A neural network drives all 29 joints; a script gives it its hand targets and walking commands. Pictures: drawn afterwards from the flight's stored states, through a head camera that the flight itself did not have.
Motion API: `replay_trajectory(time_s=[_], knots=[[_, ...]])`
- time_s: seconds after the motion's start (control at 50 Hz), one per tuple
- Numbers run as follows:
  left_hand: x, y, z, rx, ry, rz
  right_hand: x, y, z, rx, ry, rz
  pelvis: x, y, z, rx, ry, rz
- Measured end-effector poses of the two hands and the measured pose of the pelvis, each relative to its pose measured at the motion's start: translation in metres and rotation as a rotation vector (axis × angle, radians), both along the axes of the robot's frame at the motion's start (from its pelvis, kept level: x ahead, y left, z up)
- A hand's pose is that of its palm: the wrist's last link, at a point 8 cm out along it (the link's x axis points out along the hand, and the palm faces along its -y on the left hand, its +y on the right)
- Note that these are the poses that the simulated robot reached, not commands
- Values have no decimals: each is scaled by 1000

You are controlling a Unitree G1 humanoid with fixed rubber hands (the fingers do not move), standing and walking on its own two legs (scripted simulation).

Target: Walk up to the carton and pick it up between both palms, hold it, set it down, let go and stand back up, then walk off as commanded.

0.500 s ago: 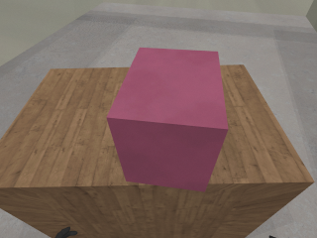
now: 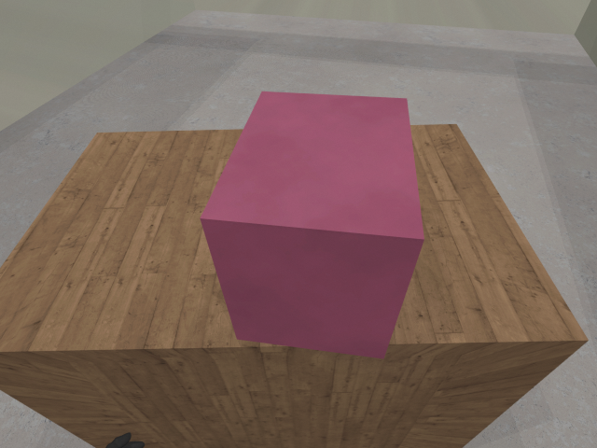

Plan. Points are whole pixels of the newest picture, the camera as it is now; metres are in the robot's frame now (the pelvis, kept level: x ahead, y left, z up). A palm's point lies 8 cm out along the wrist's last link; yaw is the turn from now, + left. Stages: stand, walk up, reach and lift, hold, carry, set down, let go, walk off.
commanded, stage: stand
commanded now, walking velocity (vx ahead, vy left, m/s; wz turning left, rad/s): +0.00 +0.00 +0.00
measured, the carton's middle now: (320, 220) +0.44 -0.02 +0.08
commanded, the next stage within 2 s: walk off in 0.48 s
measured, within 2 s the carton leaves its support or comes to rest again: neither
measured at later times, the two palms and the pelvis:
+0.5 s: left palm out of the picture +0.10 +0.28 -0.08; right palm out of the picture +0.07 -0.30 -0.11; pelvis -0.01 +0.00 +0.00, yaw +0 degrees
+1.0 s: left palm out of the picture +0.05 +0.31 -0.13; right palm out of the picture -0.04 -0.29 -0.11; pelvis -0.07 +0.02 -0.02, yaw +0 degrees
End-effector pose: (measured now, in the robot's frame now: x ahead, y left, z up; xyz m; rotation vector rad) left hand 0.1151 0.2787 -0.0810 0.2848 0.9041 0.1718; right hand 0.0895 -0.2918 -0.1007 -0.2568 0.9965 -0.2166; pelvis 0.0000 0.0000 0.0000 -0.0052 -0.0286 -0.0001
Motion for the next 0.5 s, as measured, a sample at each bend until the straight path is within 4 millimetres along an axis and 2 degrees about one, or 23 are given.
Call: replay_trajectory(time_s=[0.5], knots=[[-15,-1,-3,4,27,13,-15,-4,-5,7,30,-12,-8,-3,0,4,-7,0]])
